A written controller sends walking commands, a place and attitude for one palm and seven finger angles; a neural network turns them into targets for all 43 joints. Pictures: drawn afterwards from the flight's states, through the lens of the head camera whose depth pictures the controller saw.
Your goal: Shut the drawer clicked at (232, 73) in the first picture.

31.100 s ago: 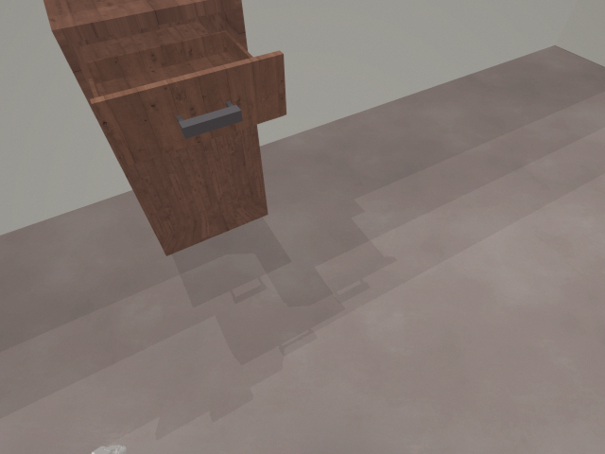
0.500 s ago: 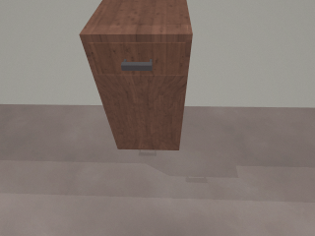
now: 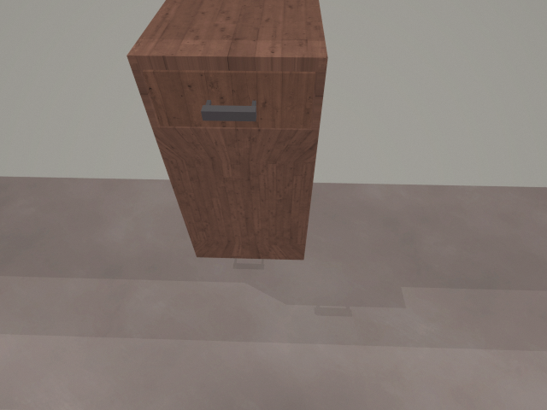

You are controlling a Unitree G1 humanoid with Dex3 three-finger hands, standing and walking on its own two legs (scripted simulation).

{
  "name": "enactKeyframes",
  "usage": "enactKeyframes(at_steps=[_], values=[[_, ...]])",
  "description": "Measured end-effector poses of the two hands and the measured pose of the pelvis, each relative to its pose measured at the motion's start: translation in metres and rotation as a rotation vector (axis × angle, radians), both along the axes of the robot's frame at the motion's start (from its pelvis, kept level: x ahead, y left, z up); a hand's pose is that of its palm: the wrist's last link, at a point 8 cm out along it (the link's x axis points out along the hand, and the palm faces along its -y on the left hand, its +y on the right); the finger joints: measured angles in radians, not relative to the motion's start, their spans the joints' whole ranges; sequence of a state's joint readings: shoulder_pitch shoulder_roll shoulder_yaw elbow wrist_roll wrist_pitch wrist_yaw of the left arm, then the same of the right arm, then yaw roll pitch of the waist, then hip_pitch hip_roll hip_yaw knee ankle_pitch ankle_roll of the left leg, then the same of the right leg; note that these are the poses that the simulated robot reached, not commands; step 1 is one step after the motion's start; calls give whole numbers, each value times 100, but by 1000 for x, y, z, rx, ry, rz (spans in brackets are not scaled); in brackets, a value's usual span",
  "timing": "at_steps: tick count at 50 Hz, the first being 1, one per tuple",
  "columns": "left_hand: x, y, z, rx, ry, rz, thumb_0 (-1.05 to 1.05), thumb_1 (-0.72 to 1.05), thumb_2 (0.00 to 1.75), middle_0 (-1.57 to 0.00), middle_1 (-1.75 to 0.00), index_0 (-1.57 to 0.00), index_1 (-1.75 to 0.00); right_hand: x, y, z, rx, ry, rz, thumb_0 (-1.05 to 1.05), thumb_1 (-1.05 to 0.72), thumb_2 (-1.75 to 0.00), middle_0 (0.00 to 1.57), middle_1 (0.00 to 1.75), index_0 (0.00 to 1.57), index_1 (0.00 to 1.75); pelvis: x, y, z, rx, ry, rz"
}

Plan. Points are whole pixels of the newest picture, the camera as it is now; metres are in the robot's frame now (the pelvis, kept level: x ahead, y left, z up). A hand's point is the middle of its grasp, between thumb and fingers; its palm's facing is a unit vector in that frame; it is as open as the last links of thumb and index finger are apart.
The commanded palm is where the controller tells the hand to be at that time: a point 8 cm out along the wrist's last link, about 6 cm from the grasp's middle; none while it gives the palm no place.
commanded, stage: look to check the result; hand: left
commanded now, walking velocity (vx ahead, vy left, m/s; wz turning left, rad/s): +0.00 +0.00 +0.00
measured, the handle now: (230, 108) +0.79 +0.15 +0.00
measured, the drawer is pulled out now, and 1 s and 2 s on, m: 0.00 0.00 0.00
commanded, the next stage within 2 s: stand and wait in 0.42 s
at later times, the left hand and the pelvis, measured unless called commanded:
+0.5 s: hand out of the picture +0.00 +0.15 -0.17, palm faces +0.04 -0.98 -0.18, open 7.4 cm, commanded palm none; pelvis +0.01 -0.01 +0.00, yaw +0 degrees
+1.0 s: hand out of the picture +0.00 +0.15 -0.17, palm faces +0.05 -0.98 -0.18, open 7.4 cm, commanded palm none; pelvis +0.02 -0.01 +0.00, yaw +0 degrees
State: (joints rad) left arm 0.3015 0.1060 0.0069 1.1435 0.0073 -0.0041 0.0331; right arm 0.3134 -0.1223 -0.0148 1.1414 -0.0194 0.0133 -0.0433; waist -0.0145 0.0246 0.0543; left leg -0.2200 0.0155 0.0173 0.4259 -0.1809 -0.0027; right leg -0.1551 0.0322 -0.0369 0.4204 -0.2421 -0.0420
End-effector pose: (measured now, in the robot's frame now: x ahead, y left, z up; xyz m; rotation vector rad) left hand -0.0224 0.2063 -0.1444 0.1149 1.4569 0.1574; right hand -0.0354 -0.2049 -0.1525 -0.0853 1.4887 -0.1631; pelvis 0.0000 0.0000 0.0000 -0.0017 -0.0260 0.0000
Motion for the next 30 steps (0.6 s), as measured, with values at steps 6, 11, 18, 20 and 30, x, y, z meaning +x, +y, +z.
enactKeyframes(at_steps=[6, 11, 18, 20, 30], values=[[0, -3, 1, 2, 7, 3, 1, 91, 90, -19, -29, -20, -30, 6, 0, -1, 5, -5, 2, 0, -91, -90, 20, 30, 20, 30, 3, -2, 0, 1, 0, -1], [4, -4, 1, 5, 0, 3, 1, 90, 90, -19, -29, -20, -30, 13, 0, -2, 12, -18, 4, 0, -91, -90, 20, 30, 20, 30, 5, -4, 0, 2, -1, -1], [11, -7, 1, 7, -12, 2, 1, 90, 90, -19, -29, -20, -30, 21, -2, -2, 14, -31, 8, 0, -91, -90, 20, 30, 20, 30, 7, -7, 0, 2, 1, 0], [13, -8, 1, 6, -14, 2, 1, 90, 90, -19, -29, -20, -30, 23, -3, -2, 13, -31, 10, 0, -91, -90, 20, 30, 20, 30, 8, -7, 0, 3, 2, 0], [19, -10, 1, 8, -18, 4, 1, 91, 90, -19, -29, -20, -30, 27, -9, -2, 4, -27, 11, 0, -91, -90, 20, 30, 20, 30, 13, -10, 1, 5, 1, 1]])
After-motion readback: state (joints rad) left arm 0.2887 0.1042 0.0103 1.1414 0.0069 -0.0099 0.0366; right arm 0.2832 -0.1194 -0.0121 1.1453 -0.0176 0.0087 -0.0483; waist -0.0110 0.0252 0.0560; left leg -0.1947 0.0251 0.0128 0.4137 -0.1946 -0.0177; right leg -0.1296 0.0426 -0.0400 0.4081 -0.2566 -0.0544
